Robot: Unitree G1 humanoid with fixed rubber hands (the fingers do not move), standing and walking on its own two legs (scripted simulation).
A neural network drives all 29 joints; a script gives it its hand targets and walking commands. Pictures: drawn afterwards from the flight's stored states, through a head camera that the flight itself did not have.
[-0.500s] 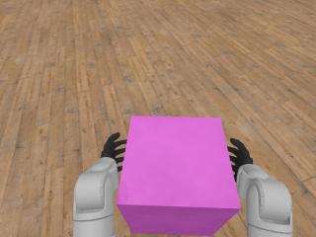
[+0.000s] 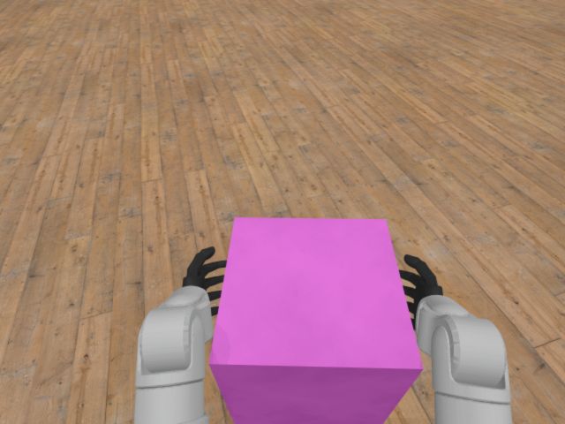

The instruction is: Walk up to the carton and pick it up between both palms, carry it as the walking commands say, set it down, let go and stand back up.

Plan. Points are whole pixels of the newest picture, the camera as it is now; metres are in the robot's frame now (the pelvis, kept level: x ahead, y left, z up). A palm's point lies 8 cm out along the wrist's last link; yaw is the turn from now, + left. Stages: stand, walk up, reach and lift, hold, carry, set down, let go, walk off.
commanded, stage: carry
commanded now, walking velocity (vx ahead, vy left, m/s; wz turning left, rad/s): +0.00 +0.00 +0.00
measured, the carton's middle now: (307, 328) +0.27 +0.00 +0.01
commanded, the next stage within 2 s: none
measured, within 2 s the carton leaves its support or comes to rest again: neither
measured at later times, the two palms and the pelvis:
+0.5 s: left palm (184, 294) +0.28 +0.17 +0.08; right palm (408, 300) +0.28 -0.13 +0.08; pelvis +0.01 +0.02 +0.00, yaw +0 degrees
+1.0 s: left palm (182, 291) +0.29 +0.18 +0.07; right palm (401, 297) +0.28 -0.12 +0.07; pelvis +0.02 +0.03 +0.00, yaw +0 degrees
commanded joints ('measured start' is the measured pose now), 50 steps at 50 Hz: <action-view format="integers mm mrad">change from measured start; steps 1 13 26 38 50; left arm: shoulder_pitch -444 -419 -409 -413 -438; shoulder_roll -891 -855 -852 -846 -855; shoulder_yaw -630 -666 -654 -637 -649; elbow -20 -93 -47 -33 -57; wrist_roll -367 -378 -376 -367 -372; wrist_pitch -18 -54 -29 -43 -69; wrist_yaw -252 -236 -239 -241 -237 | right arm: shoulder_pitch -540 -482 -479 -495 -503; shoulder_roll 892 856 840 840 860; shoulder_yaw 671 682 659 649 659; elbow -63 -111 -69 -63 -72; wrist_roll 356 354 349 338 349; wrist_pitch -47 -83 -55 -69 -93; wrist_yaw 231 219 228 224 225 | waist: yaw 4 -4 -2 -2 -2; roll -18 7 9 -12 13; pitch -192 -244 -216 -220 -238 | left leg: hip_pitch -11 16 13 19 31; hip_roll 65 94 99 96 99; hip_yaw -75 -104 -104 -99 -105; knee -70 -79 -69 -60 -62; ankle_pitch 15 141 203 208 225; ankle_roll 26 38 43 43 45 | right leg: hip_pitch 128 171 142 147 147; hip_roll -200 -183 -182 -185 -188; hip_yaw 192 169 159 156 163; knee -120 -28 3 4 13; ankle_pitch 21 215 205 222 211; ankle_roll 43 28 24 24 21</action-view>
